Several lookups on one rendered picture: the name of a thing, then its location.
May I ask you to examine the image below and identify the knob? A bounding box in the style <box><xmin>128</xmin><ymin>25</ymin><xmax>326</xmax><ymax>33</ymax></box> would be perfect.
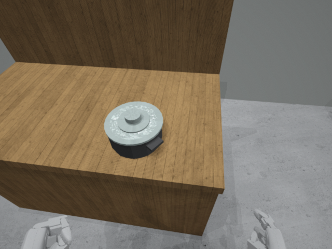
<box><xmin>124</xmin><ymin>108</ymin><xmax>141</xmax><ymax>124</ymax></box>

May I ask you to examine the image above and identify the table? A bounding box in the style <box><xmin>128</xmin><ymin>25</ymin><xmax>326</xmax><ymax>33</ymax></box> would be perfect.
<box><xmin>0</xmin><ymin>0</ymin><xmax>234</xmax><ymax>236</ymax></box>

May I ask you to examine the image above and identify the lid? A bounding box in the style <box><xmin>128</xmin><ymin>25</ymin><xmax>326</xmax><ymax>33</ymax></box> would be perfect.
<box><xmin>104</xmin><ymin>101</ymin><xmax>163</xmax><ymax>146</ymax></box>

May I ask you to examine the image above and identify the pot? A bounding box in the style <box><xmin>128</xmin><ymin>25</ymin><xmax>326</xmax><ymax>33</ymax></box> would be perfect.
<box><xmin>109</xmin><ymin>129</ymin><xmax>163</xmax><ymax>159</ymax></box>

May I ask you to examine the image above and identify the robot right hand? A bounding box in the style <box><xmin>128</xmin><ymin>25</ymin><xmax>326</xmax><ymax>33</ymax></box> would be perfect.
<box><xmin>247</xmin><ymin>209</ymin><xmax>287</xmax><ymax>249</ymax></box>

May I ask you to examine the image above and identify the robot left hand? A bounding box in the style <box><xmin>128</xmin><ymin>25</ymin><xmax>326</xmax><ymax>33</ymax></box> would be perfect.
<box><xmin>21</xmin><ymin>215</ymin><xmax>72</xmax><ymax>249</ymax></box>

